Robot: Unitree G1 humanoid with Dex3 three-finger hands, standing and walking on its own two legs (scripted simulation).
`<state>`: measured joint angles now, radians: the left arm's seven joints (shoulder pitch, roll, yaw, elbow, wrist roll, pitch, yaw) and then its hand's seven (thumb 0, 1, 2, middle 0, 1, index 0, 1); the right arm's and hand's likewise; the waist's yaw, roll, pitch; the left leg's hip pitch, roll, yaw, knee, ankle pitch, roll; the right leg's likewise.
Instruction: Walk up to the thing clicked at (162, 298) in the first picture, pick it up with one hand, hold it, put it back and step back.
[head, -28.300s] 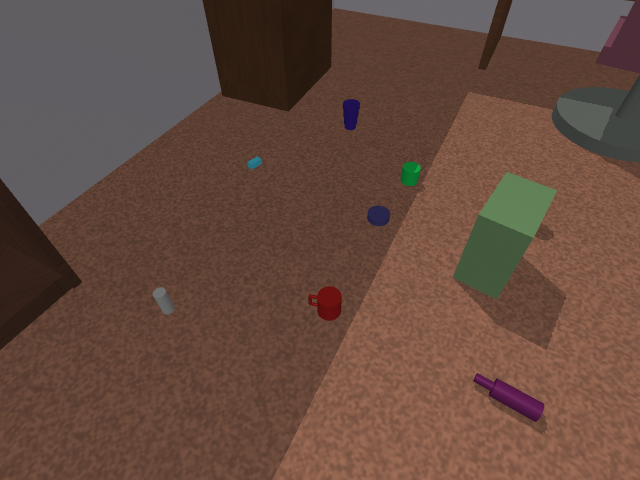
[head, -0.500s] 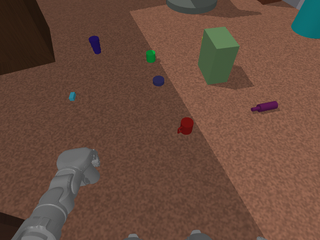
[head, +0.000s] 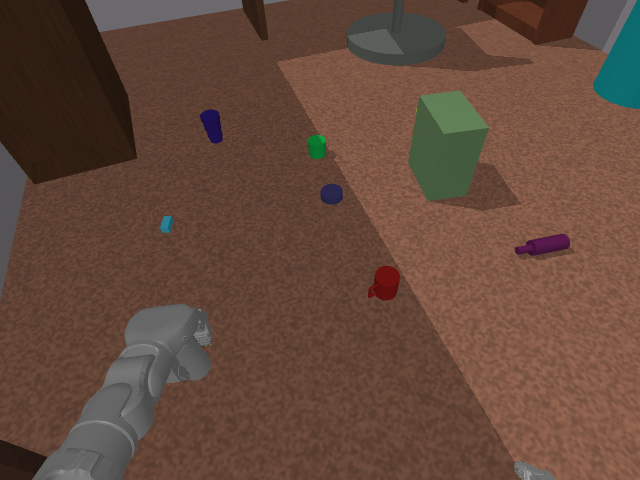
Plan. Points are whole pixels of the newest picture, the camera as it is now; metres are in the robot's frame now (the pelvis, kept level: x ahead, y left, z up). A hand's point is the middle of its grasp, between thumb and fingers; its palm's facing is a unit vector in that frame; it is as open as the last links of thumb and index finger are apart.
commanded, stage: hold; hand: left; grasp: from above
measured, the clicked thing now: (185, 353) +0.33 +0.22 -0.08
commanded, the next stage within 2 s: crouch in 1.58 s
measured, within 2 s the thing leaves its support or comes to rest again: neither
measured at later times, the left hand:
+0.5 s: hand (169, 363) +0.29 +0.22 -0.02, palm faces -0.43 -0.06 -0.90, open 7.1 cm
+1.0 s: hand (167, 363) +0.29 +0.21 -0.01, palm faces -0.42 -0.06 -0.91, open 7.1 cm
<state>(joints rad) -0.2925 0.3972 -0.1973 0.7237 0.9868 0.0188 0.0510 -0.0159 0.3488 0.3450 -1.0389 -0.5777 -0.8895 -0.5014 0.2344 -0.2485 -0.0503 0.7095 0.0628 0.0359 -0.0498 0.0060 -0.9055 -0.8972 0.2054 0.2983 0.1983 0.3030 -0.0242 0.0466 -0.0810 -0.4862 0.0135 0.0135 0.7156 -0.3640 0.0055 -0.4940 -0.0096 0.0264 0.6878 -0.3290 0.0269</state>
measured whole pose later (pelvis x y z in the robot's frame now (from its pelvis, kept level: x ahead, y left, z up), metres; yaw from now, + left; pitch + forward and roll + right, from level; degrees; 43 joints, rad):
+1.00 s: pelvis -0.01 -0.01 +0.02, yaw +0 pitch +2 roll +0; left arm -0.21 0.41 -0.21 0.53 0.97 0.02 -0.06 -0.02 0.35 0.34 -1.03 -0.58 -0.89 -0.50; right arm 0.18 -0.25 -0.03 0.67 0.08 0.06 -0.07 0.01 -0.91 -0.90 0.20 0.30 0.20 0.30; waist 0.01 0.06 -0.02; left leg -0.29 0.01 0.02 0.52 -0.27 0.00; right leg -0.32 -0.01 0.04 0.53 -0.25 0.02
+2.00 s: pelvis -0.02 -0.01 +0.01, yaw +1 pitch +6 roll +0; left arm -0.31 0.39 -0.20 0.78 1.05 -0.06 0.09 -0.01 0.37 0.34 -1.02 -0.57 -0.87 -0.50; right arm 0.17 -0.25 -0.03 0.67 0.06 0.08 -0.05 0.01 -0.90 -0.90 0.21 0.30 0.20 0.30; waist -0.01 0.02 -0.03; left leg -0.45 0.01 0.01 0.64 -0.30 -0.01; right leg -0.47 -0.01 0.02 0.65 -0.28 0.01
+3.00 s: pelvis -0.08 +0.00 -0.32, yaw -1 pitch +38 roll -5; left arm -0.90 0.57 0.01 1.30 1.21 -0.11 0.34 -0.05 0.38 0.34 -1.04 -0.55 -0.86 -0.51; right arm 0.16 -0.25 -0.03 0.72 -0.08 -0.05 0.08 0.00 -0.91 -0.90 0.21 0.30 0.20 0.30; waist -0.19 0.03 -0.16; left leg -2.06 -0.01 -0.08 2.07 -0.69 0.00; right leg -2.02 -0.01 -0.03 2.00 -0.66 0.03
